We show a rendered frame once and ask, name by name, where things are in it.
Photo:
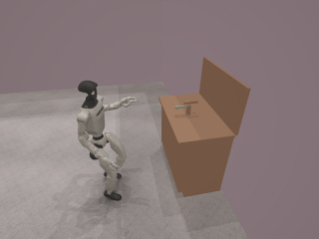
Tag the tap lever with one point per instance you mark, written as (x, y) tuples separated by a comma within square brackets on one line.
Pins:
[(181, 107)]

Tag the left robot upper arm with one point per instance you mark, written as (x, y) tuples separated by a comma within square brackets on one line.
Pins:
[(100, 98)]

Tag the right robot forearm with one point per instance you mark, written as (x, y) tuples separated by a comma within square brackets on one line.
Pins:
[(91, 147)]

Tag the robot head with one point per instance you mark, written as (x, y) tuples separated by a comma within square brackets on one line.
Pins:
[(88, 87)]

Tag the robot left hand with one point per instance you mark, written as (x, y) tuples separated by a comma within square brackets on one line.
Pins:
[(127, 101)]

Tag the left robot forearm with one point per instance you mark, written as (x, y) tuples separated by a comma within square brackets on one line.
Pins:
[(111, 107)]

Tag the counter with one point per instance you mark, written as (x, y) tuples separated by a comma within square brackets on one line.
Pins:
[(197, 140)]

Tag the robot right hand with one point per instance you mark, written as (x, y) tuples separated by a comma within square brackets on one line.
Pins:
[(108, 163)]

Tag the left robot shin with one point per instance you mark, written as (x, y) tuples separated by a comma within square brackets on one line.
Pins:
[(119, 164)]

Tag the right robot upper arm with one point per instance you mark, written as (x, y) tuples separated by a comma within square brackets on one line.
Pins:
[(83, 119)]

